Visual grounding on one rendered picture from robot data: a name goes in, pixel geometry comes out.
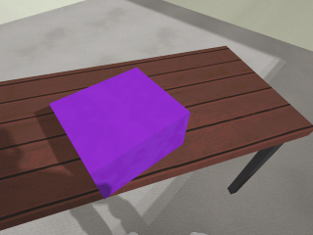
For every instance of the table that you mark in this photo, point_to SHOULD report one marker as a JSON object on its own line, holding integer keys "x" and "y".
{"x": 233, "y": 112}

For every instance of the carton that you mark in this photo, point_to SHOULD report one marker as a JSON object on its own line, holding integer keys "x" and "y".
{"x": 121, "y": 126}

